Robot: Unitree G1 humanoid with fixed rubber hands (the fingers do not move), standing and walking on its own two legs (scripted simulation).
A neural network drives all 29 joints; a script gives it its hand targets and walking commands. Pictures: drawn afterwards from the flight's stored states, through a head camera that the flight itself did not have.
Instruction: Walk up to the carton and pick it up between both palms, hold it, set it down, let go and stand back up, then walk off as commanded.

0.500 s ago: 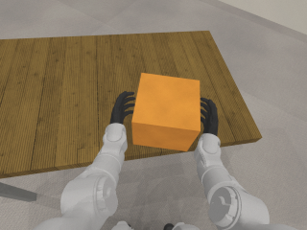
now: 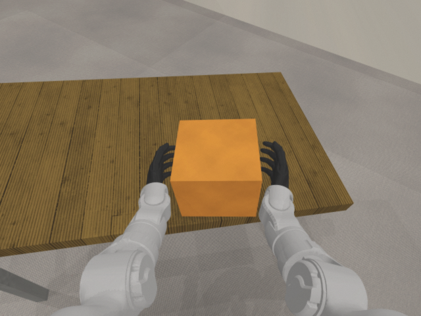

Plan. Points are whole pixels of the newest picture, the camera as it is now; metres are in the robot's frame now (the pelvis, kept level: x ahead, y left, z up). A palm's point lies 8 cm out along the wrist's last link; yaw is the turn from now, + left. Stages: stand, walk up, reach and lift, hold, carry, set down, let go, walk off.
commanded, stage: reach and lift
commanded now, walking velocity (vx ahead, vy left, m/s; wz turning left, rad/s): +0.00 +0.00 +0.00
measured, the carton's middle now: (217, 168) +0.42 -0.02 +0.00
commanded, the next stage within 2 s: none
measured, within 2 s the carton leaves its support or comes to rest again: neither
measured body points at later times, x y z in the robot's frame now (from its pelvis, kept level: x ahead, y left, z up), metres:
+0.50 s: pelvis -0.02 +0.00 +0.00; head -0.01 +0.03 +0.45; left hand +0.39 +0.12 +0.04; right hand +0.37 -0.13 +0.07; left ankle +0.01 +0.11 -0.72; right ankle -0.01 -0.13 -0.72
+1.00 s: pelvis -0.03 -0.01 +0.01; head -0.06 +0.00 +0.45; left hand +0.38 +0.11 +0.10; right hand +0.35 -0.14 +0.11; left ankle +0.01 +0.11 -0.72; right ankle -0.01 -0.13 -0.72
